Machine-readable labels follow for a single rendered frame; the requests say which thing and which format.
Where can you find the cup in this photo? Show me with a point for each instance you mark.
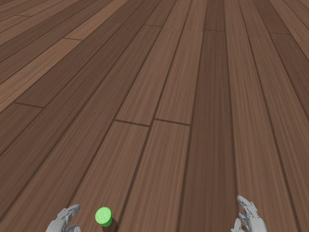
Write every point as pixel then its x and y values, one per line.
pixel 104 216

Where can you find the left robot hand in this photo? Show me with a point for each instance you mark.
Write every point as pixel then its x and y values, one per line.
pixel 63 218

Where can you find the right robot hand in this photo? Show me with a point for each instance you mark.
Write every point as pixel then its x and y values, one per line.
pixel 250 218

